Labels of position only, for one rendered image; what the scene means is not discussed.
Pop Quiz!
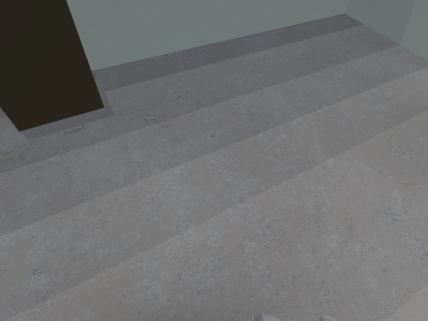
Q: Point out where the cabinet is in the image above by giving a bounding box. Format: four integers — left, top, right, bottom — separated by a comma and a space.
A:
0, 0, 104, 131

